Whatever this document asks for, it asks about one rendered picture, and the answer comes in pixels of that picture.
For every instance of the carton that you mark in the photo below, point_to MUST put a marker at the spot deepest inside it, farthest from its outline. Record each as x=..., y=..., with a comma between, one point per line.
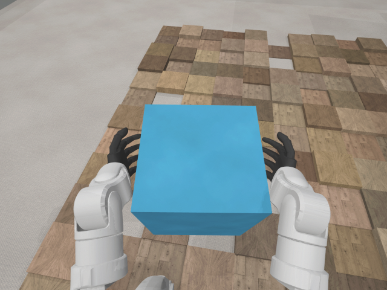
x=200, y=171

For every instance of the left robot thigh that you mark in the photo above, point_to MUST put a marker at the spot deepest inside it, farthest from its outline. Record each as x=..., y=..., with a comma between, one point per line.
x=156, y=282

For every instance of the robot left hand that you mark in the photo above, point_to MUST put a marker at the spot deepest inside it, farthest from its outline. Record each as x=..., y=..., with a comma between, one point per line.
x=118, y=153

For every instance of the left robot forearm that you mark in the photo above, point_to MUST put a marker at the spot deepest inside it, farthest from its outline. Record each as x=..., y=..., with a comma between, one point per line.
x=98, y=227

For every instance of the right robot forearm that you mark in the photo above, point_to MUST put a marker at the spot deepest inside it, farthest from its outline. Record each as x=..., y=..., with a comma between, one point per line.
x=303, y=231

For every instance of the robot right hand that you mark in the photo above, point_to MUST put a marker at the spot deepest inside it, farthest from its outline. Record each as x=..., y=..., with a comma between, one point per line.
x=285, y=158

